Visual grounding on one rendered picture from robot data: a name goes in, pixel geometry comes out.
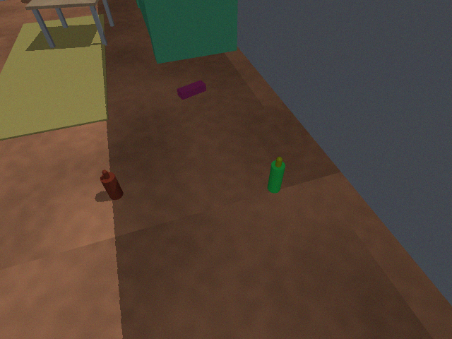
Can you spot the sofa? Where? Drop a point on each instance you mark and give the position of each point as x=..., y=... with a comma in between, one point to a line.
x=184, y=29

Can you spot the coffee table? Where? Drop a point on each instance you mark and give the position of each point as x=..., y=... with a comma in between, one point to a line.
x=34, y=5

